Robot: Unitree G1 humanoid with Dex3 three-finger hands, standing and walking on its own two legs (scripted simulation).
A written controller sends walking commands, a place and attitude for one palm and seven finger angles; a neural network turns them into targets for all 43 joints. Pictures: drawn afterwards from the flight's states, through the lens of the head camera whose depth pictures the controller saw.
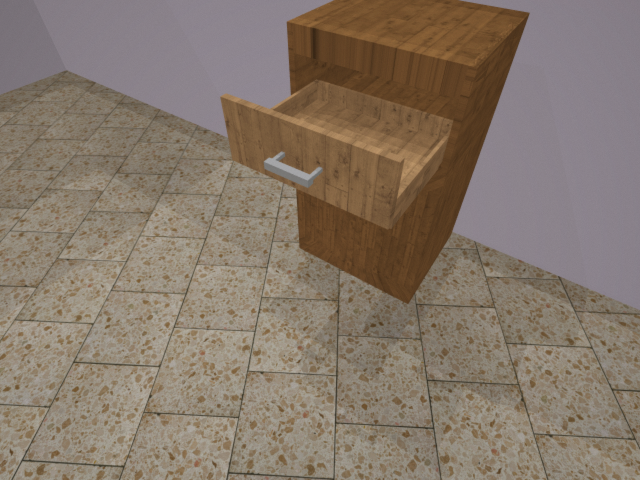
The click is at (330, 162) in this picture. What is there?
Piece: drawer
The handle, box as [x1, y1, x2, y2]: [264, 151, 322, 187]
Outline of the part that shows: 264,161 264,168 307,187 312,183 312,180 322,171 322,168 318,167 310,174 307,174 278,161 284,156 284,152 281,151 274,157 269,157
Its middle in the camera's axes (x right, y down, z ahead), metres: -0.06 -0.16 +0.87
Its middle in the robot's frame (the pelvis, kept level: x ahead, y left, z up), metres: +0.75 +0.10 -0.04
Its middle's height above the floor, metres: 0.73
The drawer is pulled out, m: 0.30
